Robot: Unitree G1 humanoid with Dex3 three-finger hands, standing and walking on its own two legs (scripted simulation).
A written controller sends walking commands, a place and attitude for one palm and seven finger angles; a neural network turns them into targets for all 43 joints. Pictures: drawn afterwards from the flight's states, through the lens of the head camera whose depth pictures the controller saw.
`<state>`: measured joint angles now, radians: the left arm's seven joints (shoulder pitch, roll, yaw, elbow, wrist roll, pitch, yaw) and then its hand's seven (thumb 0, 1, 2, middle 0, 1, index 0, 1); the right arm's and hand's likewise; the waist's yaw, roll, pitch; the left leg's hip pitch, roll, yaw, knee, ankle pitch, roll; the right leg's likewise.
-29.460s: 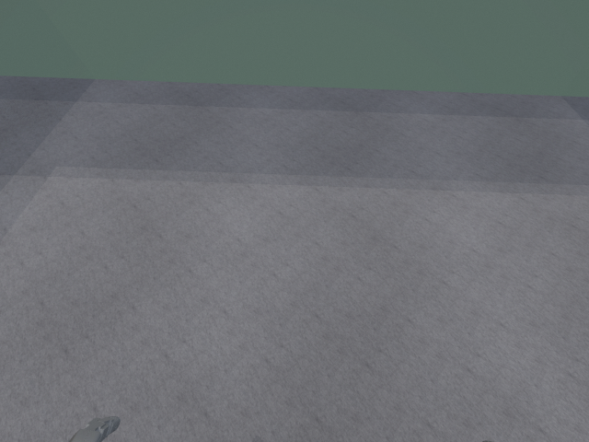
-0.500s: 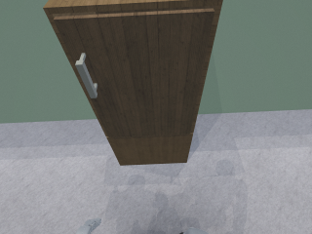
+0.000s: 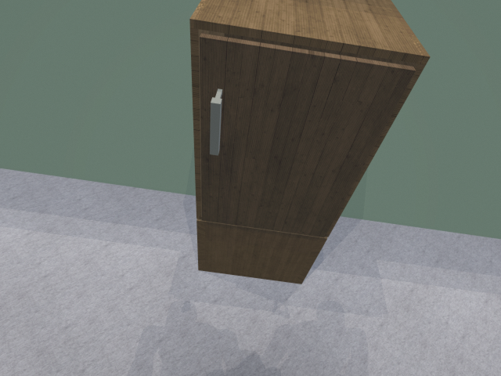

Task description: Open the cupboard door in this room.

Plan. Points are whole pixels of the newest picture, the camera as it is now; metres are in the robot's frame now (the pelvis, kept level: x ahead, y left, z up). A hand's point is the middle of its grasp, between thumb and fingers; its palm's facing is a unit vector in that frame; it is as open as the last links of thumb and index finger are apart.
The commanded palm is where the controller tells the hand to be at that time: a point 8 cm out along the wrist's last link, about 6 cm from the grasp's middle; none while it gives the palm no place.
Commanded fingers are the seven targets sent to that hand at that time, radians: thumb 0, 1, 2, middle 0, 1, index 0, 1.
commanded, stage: come to a stop and stand still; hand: left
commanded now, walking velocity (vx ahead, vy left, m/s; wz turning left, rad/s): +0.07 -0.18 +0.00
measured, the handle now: (216, 122) +0.60 +0.13 +0.06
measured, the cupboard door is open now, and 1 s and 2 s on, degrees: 0 0 0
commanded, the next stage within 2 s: look again from close up in 1.82 s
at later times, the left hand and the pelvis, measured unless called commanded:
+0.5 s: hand out of the picture +0.08 +0.10 -0.17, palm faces -0.02 -0.97 -0.23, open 7.3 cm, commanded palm none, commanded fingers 0.00 0.90 0.90 -0.20 -0.30 -0.20 -0.30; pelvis +0.00 -0.07 -0.01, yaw -1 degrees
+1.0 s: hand out of the picture -0.01 +0.09 -0.18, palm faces +0.04 -0.98 -0.18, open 7.4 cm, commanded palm none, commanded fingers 0.00 0.90 0.90 -0.20 -0.30 -0.20 -0.30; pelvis +0.02 -0.07 +0.00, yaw -1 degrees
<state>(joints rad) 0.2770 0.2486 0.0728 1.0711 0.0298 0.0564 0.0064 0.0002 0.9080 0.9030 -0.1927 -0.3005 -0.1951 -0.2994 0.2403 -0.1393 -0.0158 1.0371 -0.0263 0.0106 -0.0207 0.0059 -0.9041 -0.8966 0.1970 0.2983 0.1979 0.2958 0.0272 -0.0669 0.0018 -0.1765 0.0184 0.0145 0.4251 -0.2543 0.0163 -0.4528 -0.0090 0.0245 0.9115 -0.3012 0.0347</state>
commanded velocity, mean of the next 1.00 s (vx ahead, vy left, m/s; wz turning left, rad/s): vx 0.00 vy -0.02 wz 0.00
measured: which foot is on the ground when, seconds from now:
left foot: down 0.00-1.00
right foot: up 0.00-0.32, down 0.34-1.00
